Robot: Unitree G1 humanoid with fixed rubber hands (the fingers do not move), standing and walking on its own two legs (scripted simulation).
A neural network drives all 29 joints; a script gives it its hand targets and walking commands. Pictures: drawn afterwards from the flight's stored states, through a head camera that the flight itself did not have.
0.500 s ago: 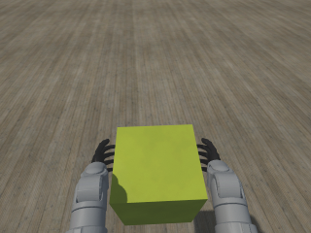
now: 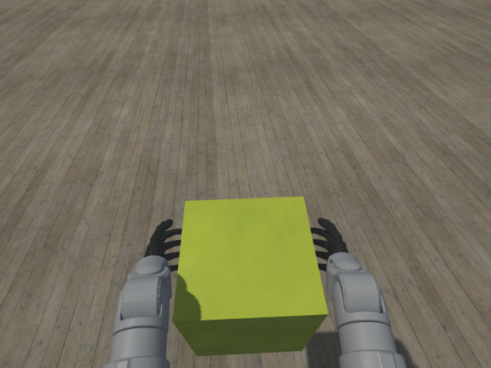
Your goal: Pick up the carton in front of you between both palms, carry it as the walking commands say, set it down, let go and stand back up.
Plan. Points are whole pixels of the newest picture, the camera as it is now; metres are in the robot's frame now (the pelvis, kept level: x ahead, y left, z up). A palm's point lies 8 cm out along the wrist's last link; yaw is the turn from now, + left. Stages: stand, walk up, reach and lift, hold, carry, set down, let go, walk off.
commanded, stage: carry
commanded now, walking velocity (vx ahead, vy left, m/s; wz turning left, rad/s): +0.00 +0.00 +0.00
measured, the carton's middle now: (247, 280) +0.31 +0.00 -0.04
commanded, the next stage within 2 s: hold in 0.14 s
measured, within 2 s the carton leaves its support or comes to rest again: neither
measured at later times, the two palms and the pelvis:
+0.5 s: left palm (172, 255) +0.30 +0.12 +0.06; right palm (359, 278) +0.25 -0.17 +0.05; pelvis -0.01 +0.02 +0.01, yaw -8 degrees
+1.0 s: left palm (164, 243) +0.33 +0.14 +0.05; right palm (341, 265) +0.28 -0.15 +0.05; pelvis +0.00 +0.05 +0.00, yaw -10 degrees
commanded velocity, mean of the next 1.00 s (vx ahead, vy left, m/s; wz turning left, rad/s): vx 0.00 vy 0.00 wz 0.00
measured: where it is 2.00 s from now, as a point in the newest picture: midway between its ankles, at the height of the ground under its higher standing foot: outside the picture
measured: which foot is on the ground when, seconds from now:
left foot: down 0.00-1.00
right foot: down 0.00-1.00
